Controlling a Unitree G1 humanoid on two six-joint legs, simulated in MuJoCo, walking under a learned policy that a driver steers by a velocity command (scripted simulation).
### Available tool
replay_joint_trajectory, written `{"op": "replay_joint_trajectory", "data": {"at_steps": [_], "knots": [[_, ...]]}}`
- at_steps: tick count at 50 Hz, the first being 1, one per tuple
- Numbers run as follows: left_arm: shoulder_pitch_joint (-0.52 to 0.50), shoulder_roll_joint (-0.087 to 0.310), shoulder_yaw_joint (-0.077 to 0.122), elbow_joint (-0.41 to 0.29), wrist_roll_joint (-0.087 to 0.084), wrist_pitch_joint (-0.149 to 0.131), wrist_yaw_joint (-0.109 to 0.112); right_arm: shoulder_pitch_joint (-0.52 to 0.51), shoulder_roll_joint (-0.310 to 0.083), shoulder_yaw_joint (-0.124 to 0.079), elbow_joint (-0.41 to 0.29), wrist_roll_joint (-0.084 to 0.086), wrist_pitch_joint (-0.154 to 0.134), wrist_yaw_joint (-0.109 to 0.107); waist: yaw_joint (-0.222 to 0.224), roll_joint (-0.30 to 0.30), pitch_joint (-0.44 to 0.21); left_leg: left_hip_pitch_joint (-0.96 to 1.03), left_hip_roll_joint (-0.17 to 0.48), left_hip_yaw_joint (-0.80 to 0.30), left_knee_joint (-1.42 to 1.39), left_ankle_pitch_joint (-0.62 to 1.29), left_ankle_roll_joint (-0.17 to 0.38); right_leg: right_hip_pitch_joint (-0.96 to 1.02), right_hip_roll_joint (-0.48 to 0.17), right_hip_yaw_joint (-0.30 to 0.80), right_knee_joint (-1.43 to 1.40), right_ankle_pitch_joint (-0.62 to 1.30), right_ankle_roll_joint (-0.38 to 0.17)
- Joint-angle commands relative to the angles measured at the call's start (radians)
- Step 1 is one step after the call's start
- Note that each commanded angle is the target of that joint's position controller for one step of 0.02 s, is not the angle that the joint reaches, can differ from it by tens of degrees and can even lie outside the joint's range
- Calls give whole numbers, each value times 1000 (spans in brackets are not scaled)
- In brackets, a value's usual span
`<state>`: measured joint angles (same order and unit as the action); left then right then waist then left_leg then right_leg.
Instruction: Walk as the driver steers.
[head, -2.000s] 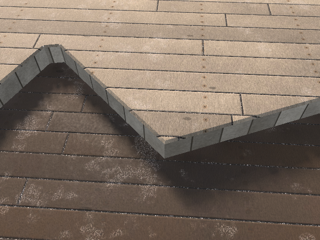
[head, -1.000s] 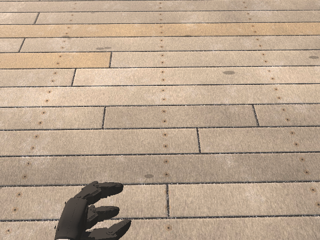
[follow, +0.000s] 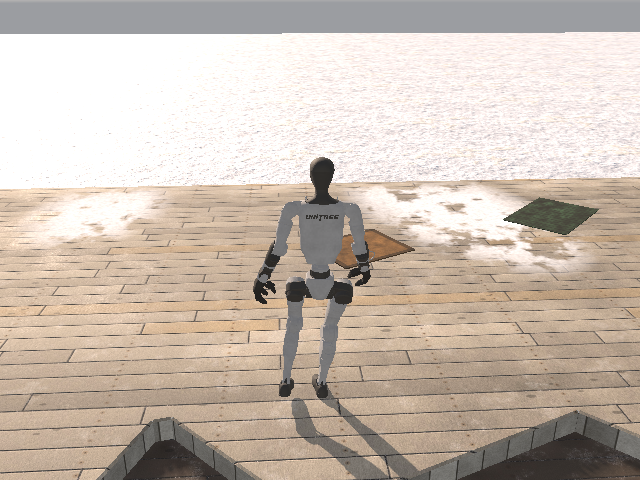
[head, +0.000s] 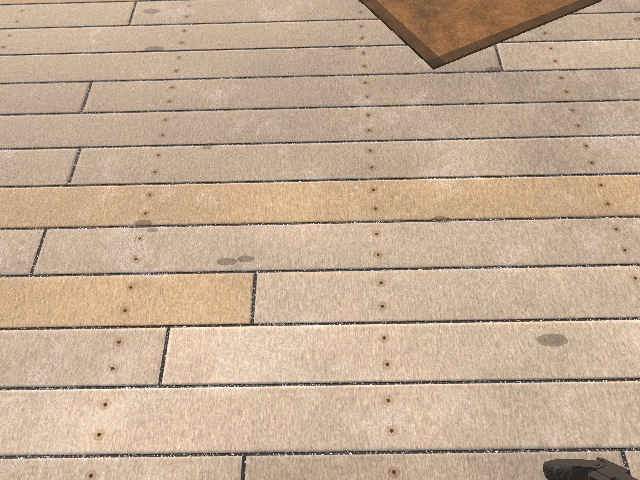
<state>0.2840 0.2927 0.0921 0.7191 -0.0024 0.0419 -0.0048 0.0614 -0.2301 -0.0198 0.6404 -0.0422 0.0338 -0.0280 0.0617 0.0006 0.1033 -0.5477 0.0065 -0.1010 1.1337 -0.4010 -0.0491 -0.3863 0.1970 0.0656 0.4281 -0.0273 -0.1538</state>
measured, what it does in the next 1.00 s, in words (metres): walks ahead: left foot, then right foot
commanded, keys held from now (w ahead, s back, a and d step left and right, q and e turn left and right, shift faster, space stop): e+shift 0.14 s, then shift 0.08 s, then q+shift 0.54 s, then shift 0.10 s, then e+shift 0.14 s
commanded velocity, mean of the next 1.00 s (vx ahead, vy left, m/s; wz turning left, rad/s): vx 0.02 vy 0.00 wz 0.07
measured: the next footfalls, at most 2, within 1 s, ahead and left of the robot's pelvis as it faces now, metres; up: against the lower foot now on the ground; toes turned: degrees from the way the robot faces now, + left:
left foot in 0.44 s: +0.14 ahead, +0.17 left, +0.00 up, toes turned -16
right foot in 0.88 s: +0.15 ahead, -0.02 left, +0.00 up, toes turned +17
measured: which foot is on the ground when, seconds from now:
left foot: up 0.00-0.42, down 0.44-0.88, up 0.90-1.00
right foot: down 0.00-0.46, up 0.48-0.86, down 0.88-1.00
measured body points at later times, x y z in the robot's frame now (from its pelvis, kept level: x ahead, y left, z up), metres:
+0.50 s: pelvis +0.07 +0.08 +0.01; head +0.08 +0.09 +0.46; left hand +0.25 +0.31 -0.10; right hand +0.10 -0.22 -0.10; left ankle +0.10 +0.18 -0.73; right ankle +0.10 -0.01 -0.72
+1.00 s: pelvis +0.10 +0.06 +0.02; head +0.12 +0.04 +0.47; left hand +0.17 +0.35 -0.08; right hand +0.27 -0.20 -0.10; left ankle +0.07 +0.18 -0.70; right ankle +0.11 -0.03 -0.73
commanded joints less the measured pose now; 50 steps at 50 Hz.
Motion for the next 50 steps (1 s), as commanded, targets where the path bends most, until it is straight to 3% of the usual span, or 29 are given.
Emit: {"op": "replay_joint_trajectory", "data": {"at_steps": [1,5,10,14,18,21,22,23,24,25,27,29,31,36,38,41,43,44,45,46,47,48,49,50], "knots": [[10,174,51,-71,-2,-4,7,109,-112,-34,-17,5,20,-2,-40,-36,-202,-10,-8,-4,-80,63,-9,186,-248,408,-171,-78,83],[10,184,60,-81,0,14,7,50,-139,-42,-17,7,18,-2,1,-96,-160,-72,-16,-31,-173,119,-12,222,-220,488,-224,-388,114],[24,177,54,-75,10,12,7,54,-168,-47,9,15,-3,-7,20,-127,-171,-74,-22,-41,-253,117,7,294,-230,529,-195,-358,72],[4,144,28,-78,27,10,9,95,-174,-43,35,19,-10,-4,15,-139,-179,20,-12,1,-307,81,32,255,-252,502,-178,-274,23],[-33,90,-17,-60,44,10,15,156,-151,-26,71,33,-13,9,-8,-114,-172,252,-7,46,-490,57,71,136,-269,468,-195,-250,-12],[-25,140,-22,-26,38,1,31,175,-170,-29,86,31,-21,8,-40,-48,-132,396,-50,3,-737,147,113,80,-258,416,-122,-226,14],[-24,147,-21,-24,34,-7,36,160,-204,-34,74,26,-26,7,-36,18,-117,388,9,-95,-796,164,128,82,-231,366,-46,-252,50],[-6,133,-26,-43,23,-14,36,123,-285,-48,48,19,-29,9,-6,159,-130,384,164,-308,-857,243,178,38,-138,233,102,-322,95],[-84,157,-18,-64,18,-19,40,160,-316,-65,66,20,-24,21,-43,198,-73,317,264,-451,-880,378,264,-19,-42,70,188,-355,117],[-114,166,-15,-79,25,-25,43,208,-304,-74,78,26,-22,29,-66,189,-75,317,288,-510,-878,440,302,-41,-62,42,315,-412,136],[-138,137,-19,-82,23,-25,36,219,-286,-87,81,37,-13,32,-65,111,-81,349,197,-434,-839,438,275,-108,-78,49,488,-415,169],[-128,105,-28,-85,24,-18,28,205,-276,-96,69,39,-2,30,-53,100,-101,383,120,-388,-809,460,241,-142,-93,44,533,-397,188],[-158,85,-38,-99,21,-15,29,227,-260,-103,63,40,6,34,-73,109,-127,434,75,-388,-796,449,222,-165,-94,25,491,-391,200],[-218,102,-44,-126,8,-26,37,274,-277,-127,54,38,14,27,-114,146,-171,528,63,-497,-768,446,219,-161,-88,45,345,-397,199],[-209,114,-45,-123,5,-35,40,255,-285,-133,44,37,14,29,-109,155,-185,509,57,-529,-757,480,210,-98,-79,53,282,-386,186],[-134,126,-44,-98,4,-45,47,198,-269,-127,26,31,14,32,-77,177,-205,430,38,-514,-736,522,176,73,-84,37,139,-346,162],[-80,131,-41,-80,16,-54,58,165,-244,-114,21,39,14,27,-38,148,-191,305,-18,-475,-692,374,112,261,-123,43,-89,-194,140],[-104,175,-34,-86,26,-56,64,214,-192,-97,23,41,9,22,-73,-4,-204,226,-83,-375,-583,94,71,335,-278,203,-181,-228,96],[-176,246,-31,-125,36,-48,59,252,-153,-82,5,40,6,18,-99,-201,-190,84,-226,-180,-423,-143,34,350,-520,499,-236,-182,3],[-130,204,-37,-93,42,-42,48,231,-237,-98,29,16,9,9,-66,-131,-175,139,-186,-150,-296,-174,34,220,-545,548,-191,-71,-89],[-151,109,-69,-79,33,-48,37,225,-209,-87,44,21,12,8,-95,-91,-145,206,-142,-168,-305,-116,34,158,-502,492,-178,-21,-89],[-190,52,-87,-65,27,-52,26,220,-175,-71,63,20,17,14,-113,-89,-109,252,-98,-130,-360,-47,27,131,-417,389,-175,-33,-44],[-185,81,-80,-51,29,-50,23,196,-167,-64,61,15,18,18,-109,-155,-100,248,-91,-62,-405,-11,21,160,-338,338,-153,-8,-3],[-149,141,-58,-35,29,-44,23,174,-185,-66,53,14,16,17,-93,-200,-85,212,-102,-9,-425,-22,17,206,-300,339,-113,100,8]]}}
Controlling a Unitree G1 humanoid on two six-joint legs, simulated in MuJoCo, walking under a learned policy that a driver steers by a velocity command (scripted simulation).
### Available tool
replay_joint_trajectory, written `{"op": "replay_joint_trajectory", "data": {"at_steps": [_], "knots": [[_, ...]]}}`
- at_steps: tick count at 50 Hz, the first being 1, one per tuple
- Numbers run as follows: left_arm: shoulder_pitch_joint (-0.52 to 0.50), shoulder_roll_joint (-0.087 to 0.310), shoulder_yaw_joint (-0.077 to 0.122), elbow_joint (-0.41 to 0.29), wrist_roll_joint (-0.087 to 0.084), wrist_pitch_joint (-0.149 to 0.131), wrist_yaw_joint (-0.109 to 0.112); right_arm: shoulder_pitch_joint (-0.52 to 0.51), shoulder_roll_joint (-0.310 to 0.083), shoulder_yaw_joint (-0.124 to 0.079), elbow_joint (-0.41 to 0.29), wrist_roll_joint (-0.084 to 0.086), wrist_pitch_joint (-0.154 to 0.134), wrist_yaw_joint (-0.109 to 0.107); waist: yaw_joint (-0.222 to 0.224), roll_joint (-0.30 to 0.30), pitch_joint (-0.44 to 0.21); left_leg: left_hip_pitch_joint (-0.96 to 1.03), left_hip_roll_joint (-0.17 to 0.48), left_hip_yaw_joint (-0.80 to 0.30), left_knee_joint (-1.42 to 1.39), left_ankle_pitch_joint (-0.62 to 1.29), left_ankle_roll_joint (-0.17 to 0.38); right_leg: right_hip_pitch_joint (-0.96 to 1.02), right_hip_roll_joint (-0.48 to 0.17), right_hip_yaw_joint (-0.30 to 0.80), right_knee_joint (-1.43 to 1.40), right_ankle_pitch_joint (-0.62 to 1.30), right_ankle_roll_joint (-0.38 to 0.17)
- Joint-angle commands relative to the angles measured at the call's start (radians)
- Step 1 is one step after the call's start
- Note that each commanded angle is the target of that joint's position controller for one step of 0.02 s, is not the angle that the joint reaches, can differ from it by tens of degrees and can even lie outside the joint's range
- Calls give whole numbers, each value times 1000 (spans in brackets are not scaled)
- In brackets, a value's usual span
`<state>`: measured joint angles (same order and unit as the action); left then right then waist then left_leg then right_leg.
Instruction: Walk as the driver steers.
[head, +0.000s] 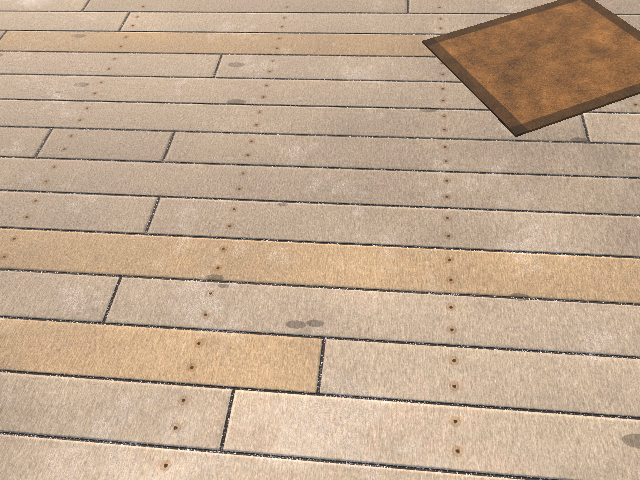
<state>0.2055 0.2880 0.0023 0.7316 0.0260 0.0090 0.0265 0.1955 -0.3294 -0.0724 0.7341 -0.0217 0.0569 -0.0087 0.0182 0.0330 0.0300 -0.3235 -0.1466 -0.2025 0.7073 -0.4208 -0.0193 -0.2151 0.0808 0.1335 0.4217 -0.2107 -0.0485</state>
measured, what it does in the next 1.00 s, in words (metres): steps on the spot: left foot, then right foot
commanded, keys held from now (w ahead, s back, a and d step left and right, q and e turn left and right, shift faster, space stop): e+shift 0.38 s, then shift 0.12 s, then q+shift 0.50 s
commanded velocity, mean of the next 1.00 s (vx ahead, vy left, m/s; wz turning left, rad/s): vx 0.00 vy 0.00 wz -0.10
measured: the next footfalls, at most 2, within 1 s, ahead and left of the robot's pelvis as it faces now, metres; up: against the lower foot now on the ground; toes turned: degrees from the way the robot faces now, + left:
left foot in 0.30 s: +0.07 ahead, +0.11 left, +0.00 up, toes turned -22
right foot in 0.70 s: +0.00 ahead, -0.08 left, +0.00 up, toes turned -16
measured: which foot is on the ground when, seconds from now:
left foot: up 0.00-0.28, down 0.30-0.70, up 0.72-1.00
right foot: down 0.00-0.30, up 0.32-0.68, down 0.70-1.00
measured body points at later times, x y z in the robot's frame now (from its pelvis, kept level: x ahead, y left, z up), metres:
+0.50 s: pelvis +0.02 +0.04 +0.00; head +0.06 +0.05 +0.45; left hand +0.23 +0.28 -0.13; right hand +0.03 -0.27 -0.09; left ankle +0.03 +0.12 -0.74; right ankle -0.06 -0.08 -0.66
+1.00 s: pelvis +0.01 +0.03 -0.01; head +0.06 +0.02 +0.44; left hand +0.19 +0.27 -0.12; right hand +0.08 -0.27 -0.12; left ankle +0.04 +0.13 -0.71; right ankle -0.04 -0.07 -0.74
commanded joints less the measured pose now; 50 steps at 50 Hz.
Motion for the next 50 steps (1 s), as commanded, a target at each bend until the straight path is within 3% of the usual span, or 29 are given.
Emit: {"op": "replay_joint_trajectory", "data": {"at_steps": [1,3,9,11,13,14,15,16,17,18,19,20,22,26,29,30,31,33,34,35,36,37,38,39,40,42,45,48,50], "knots": [[-14,193,52,-33,-4,-5,-12,18,-102,-14,-44,-3,-8,-6,-29,-225,-16,-50,38,123,8,-30,-18,87,-183,296,-73,405,-103],[70,234,79,-11,-20,2,-19,-22,-103,-7,-60,14,-10,-15,-3,-197,-42,-127,32,120,30,-55,-23,192,-207,370,-41,518,-123],[81,219,117,-1,-22,18,-22,-93,-83,12,-108,25,-27,-28,2,-185,-82,-115,39,94,-3,-36,-9,198,-184,465,-43,444,-137],[61,218,127,-6,-19,25,-27,-73,-76,16,-110,26,-35,-33,-8,-185,-92,-33,33,96,-82,-2,2,138,-167,482,-38,405,-118],[-5,212,131,-27,-22,32,-31,-3,-67,19,-92,21,-44,-42,-58,-177,-91,146,32,108,-282,113,13,8,-113,466,-15,278,-59],[-27,188,126,-39,-29,31,-30,35,-92,12,-81,12,-50,-52,-77,-140,-92,291,92,75,-412,197,27,-117,-59,421,32,115,-2],[51,104,109,-42,-30,27,-27,18,-170,-1,-91,3,-50,-61,-27,80,-118,410,337,-151,-512,111,86,-259,55,247,228,-261,58],[101,118,111,-35,-11,26,-15,-70,-227,-5,-136,0,-40,-59,-13,146,-87,309,525,-351,-539,64,181,-368,130,54,437,-388,80],[60,199,127,-41,6,32,-16,-49,-181,3,-120,-10,-35,-51,-12,106,-55,206,542,-298,-507,184,238,-340,21,13,569,-350,81],[57,205,133,-29,7,38,-25,-81,-109,23,-124,-6,-36,-44,10,64,-8,156,475,-183,-488,276,228,-325,-5,5,639,-294,77],[80,186,131,-10,6,48,-37,-108,-81,32,-130,-5,-39,-40,23,57,19,135,404,-65,-469,359,204,-320,-13,-11,702,-243,80],[107,174,127,4,-1,56,-51,-105,-77,34,-133,-7,-41,-41,29,80,2,149,359,-2,-443,448,192,-310,-13,-31,753,-212,87],[91,157,115,-4,-13,60,-64,-38,-84,31,-113,-8,-48,-38,7,87,-23,199,343,61,-398,661,201,-319,-9,-59,767,-205,102],[-4,120,91,-34,-15,64,-59,84,-98,22,-64,-5,-59,-28,-50,108,-33,310,366,47,-358,765,230,-341,11,-29,620,-220,97],[-20,54,56,-19,-17,70,-39,51,-56,45,-38,-2,-75,-11,-24,119,-53,250,342,51,-353,752,218,-147,-13,-44,326,-232,74],[-32,51,49,-15,-16,72,-29,46,-68,44,-30,-1,-74,-3,-26,150,-45,221,318,40,-346,763,213,-82,-15,-110,238,-239,72],[-48,67,52,-19,-17,72,-16,74,-109,29,-14,0,-67,4,-39,182,-26,217,306,6,-319,819,212,-67,9,-143,189,-224,69],[-15,92,56,-15,-19,61,3,100,-157,7,5,14,-55,16,-14,166,-31,221,311,-56,-261,911,190,-14,13,-138,24,-101,51],[22,108,58,-7,-17,48,10,88,-163,1,2,24,-53,16,9,134,-52,169,307,-72,-238,848,159,91,-23,-106,-92,33,36],[60,156,68,0,-1,31,21,85,-138,5,-11,35,-58,15,17,63,-103,52,278,-63,-192,672,117,258,-130,-29,-109,121,10],[94,224,79,-9,13,25,31,87,-44,25,-51,40,-62,14,16,-162,-157,-136,179,41,-4,238,70,433,-384,154,-72,445,-57],[42,237,89,-10,-19,35,27,96,-51,21,-49,28,-44,1,27,-310,-133,-200,65,206,201,-231,53,299,-503,197,-67,625,-209],[6,156,70,-36,-18,33,19,101,-105,0,-24,12,-25,-5,15,-173,-78,-204,117,176,364,-218,39,224,-471,128,-89,592,-225],[-62,97,50,-54,-15,31,18,109,-102,-12,-8,10,-11,1,-20,-135,-38,-195,131,170,417,-152,30,162,-409,43,-96,520,-189],[-110,75,41,-68,-7,33,20,128,-99,-18,-1,11,2,10,-43,-141,-8,-183,137,181,441,-97,13,112,-359,-31,-107,479,-152],[-111,87,44,-70,4,27,32,117,-78,-18,-12,9,16,33,-41,-198,13,-202,145,213,424,-26,-20,106,-315,-110,-118,432,-134],[-67,97,52,-63,7,16,31,55,-50,-13,-57,13,21,56,-11,-185,7,-221,167,233,321,9,-35,148,-350,-139,-109,410,-145],[-57,122,64,-61,8,3,16,13,-24,-5,-102,12,25,72,-1,-195,-10,-136,180,263,159,17,-7,136,-371,-191,-68,423,-127],[-50,143,74,-60,6,-1,2,3,-33,-10,-123,17,26,74,0,-205,-27,-71,166,299,82,13,17,123,-385,-216,-28,439,-108]]}}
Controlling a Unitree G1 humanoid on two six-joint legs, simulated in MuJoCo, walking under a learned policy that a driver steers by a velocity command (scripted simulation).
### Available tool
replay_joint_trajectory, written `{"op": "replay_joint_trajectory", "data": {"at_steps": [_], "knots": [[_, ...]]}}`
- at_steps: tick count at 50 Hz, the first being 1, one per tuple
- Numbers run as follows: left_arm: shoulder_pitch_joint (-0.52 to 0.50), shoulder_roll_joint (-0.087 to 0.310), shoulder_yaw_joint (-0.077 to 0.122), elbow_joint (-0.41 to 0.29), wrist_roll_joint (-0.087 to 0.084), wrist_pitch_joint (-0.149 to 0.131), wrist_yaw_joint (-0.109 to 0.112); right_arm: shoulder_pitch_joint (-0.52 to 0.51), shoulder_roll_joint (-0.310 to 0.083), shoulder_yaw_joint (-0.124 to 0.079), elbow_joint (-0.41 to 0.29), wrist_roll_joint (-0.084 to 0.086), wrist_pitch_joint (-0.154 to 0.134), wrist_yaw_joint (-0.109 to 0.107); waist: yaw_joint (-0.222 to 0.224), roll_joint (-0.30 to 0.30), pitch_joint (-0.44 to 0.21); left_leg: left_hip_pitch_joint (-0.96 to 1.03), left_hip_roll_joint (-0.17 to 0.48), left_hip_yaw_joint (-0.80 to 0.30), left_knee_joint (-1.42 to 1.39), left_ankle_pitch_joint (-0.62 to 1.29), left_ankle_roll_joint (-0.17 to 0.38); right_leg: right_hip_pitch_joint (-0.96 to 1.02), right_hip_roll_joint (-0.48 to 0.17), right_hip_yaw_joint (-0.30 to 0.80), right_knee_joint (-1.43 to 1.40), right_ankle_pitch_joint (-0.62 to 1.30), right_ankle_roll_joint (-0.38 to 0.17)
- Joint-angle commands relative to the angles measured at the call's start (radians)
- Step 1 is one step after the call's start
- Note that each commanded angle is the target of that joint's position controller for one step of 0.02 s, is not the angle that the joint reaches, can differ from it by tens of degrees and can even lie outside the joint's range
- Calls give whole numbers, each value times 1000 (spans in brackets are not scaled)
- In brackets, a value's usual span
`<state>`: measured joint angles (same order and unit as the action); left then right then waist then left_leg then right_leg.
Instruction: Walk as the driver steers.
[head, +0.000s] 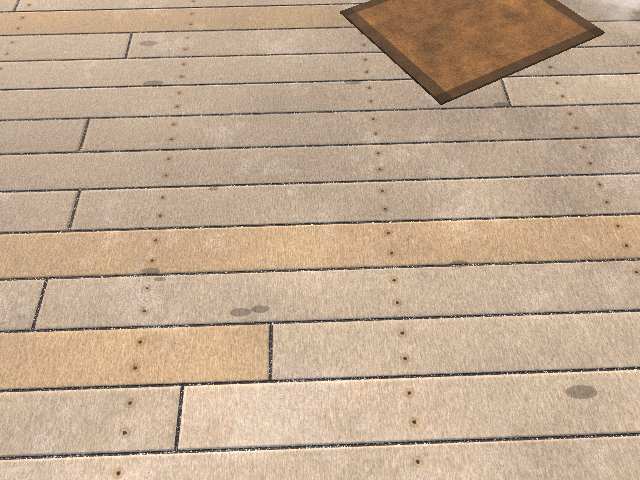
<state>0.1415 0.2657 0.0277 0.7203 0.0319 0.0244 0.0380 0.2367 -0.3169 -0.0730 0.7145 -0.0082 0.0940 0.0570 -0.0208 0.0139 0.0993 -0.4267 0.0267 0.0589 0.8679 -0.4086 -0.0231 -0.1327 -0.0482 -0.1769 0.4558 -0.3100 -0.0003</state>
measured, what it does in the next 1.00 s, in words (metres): walks ahead, turning right: left foot, then right foot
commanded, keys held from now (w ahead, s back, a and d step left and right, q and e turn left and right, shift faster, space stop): q+shift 0.04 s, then shift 0.06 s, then e+shift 0.18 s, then w+e+shift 0.44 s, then w+shift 0.08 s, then w+q+shift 0.20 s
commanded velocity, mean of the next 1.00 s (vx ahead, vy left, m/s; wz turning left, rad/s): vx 0.49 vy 0.00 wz -0.25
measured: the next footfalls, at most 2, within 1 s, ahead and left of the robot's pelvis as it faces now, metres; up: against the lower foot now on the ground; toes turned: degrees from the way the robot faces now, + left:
left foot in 0.10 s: +0.05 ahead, +0.11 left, +0.00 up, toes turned +9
right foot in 0.88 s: +0.40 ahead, -0.21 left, +0.00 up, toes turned -24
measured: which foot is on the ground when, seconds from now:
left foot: up 0.00-0.08, down 0.10-0.88, up 0.90-1.00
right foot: down 0.00-0.08, up 0.10-0.86, down 0.88-1.00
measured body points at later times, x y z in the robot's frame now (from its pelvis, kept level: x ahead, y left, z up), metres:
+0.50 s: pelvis +0.05 +0.04 +0.01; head +0.06 +0.05 +0.46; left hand +0.14 +0.32 -0.11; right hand +0.14 -0.23 -0.10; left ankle +0.01 +0.11 -0.74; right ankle +0.06 -0.10 -0.65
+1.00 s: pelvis +0.34 -0.12 -0.02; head +0.37 -0.13 +0.43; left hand +0.54 +0.08 -0.14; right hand +0.27 -0.37 -0.16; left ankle +0.21 +0.11 -0.59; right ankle +0.36 -0.19 -0.74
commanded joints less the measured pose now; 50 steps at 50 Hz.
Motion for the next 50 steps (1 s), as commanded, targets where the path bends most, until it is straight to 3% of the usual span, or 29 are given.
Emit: {"op": "replay_joint_trajectory", "data": {"at_steps": [1,3,4,5,6,7,8,9,11,14,15,17,19,23,30,34,35,38,39,41,42,43,44,45,46,47,48,49,50], "knots": [[18,175,53,-50,-4,-18,-15,-43,-50,-12,-113,5,-11,8,39,-186,-101,55,-13,51,-116,1,31,38,-266,86,-36,532,-145],[25,186,59,-49,-21,-17,-26,-24,-54,-18,-122,-4,-15,4,16,-154,-112,147,-36,57,-245,34,57,-6,-268,62,67,493,-107],[44,184,60,-37,-27,-15,-32,38,-64,-23,-104,-18,-28,-7,-25,-72,-140,268,-53,22,-379,161,76,-75,-233,21,197,412,-63],[84,149,50,-51,-29,-13,-40,113,-177,-49,-97,-36,-46,-27,-55,168,-185,439,128,-263,-528,362,127,-265,-139,-38,466,118,6],[33,70,22,-125,-11,5,-35,147,-300,-75,-113,-3,-55,-32,-64,336,-226,445,402,-594,-550,760,313,-465,43,29,642,-383,49],[-11,113,30,-98,-3,22,-26,172,-210,-55,-104,13,-56,-39,-102,127,-263,454,377,-466,-526,737,341,-435,-10,155,735,-332,40],[-5,92,24,-82,-22,27,-30,93,-129,-19,-107,2,-55,-51,-60,116,-208,367,329,-361,-538,660,319,-402,-18,175,724,-262,25],[23,80,18,-48,-33,26,-35,-11,-49,13,-114,-6,-55,-61,-8,79,-152,298,258,-259,-570,550,257,-341,-41,195,640,-177,20],[105,105,25,18,-16,36,-46,-94,-1,41,-115,-13,-66,-81,23,95,-135,254,188,-127,-601,516,190,-234,3,186,581,-65,22],[127,133,44,26,-25,41,-60,-60,-81,22,-95,-18,-71,-92,15,95,-93,295,220,-88,-587,569,205,-282,46,196,588,-80,25],[134,143,49,25,-20,38,-65,-10,-101,12,-87,-21,-70,-89,-7,99,-117,348,229,-110,-636,297,207,-328,38,183,596,-66,22],[72,164,62,-2,-2,38,-85,31,-114,6,-74,-24,-78,-83,-36,136,-67,405,277,-211,-755,-167,200,-478,13,185,601,-31,18],[36,152,69,-15,-3,32,-104,50,-106,3,-59,-26,-99,-81,-36,104,-18,457,304,-241,-807,-272,188,-597,3,204,606,12,15],[40,105,71,-14,-5,18,-118,76,-84,-3,-27,-25,-144,-81,-15,48,-16,516,313,-151,-812,-213,169,-719,-19,207,664,80,1],[-41,81,64,-59,-1,15,-126,141,-79,-9,38,-28,-183,-74,-12,30,18,511,326,10,-798,-111,158,-858,-60,197,718,202,-16],[-144,79,50,-95,-1,6,-135,208,-62,-4,92,-37,-196,-73,-38,8,83,537,291,142,-811,-6,127,-890,-71,131,649,228,-76],[-165,62,41,-117,-4,5,-140,206,-80,-7,101,-38,-199,-74,-31,49,90,524,316,151,-826,-16,129,-868,-93,129,607,236,-90],[-245,50,24,-140,-1,-10,-143,251,-58,2,148,-41,-200,-74,-47,10,149,548,279,255,-823,254,124,-791,-64,52,451,203,-144],[-236,38,16,-142,0,-15,-140,239,-69,4,156,-36,-197,-76,-24,11,135,534,273,296,-795,481,122,-687,-33,21,374,178,-172],[-145,43,19,-107,0,-22,-119,249,-120,2,180,-24,-188,-80,34,58,51,541,295,307,-670,1124,139,-438,73,-32,326,112,-218],[-18,75,35,-71,-3,-29,-106,236,-165,-4,189,-28,-174,-80,111,90,-21,554,313,299,-502,1353,154,-301,131,-28,317,21,-233],[166,126,60,-18,-4,-36,-92,206,-207,-13,186,-26,-159,-76,203,113,-117,498,319,283,-268,1404,168,-86,168,1,261,-45,-245],[375,185,98,47,-12,-34,-80,146,-210,-15,170,-4,-164,-78,325,59,-289,302,239,275,84,1272,153,299,160,96,127,27,-231],[304,309,117,37,48,-44,-68,264,-10,32,108,26,-171,-42,144,-201,-354,-199,64,188,557,58,99,617,-246,670,37,-362,-322],[363,319,119,12,29,-54,-59,193,-36,25,88,50,-188,-45,212,-58,-539,-254,-63,-167,731,-52,122,615,-372,1018,-161,-454,-314],[316,279,110,63,30,-65,-49,34,-63,11,45,54,-193,-51,191,21,-292,-323,-7,-195,704,105,127,403,-325,805,-206,-314,-218],[282,231,98,96,27,-86,-45,66,-23,23,43,39,-194,-53,108,6,-154,-295,57,-167,604,167,130,231,-304,669,-194,-186,-184],[215,175,83,98,33,-103,-47,95,-13,22,87,17,-183,-52,63,56,-95,-247,94,-168,542,201,130,127,-254,548,-197,-81,-137],[168,124,66,100,18,-112,-46,175,6,24,117,-1,-163,-43,10,-18,-83,-169,110,-164,504,240,121,22,-213,448,-233,-70,-102]]}}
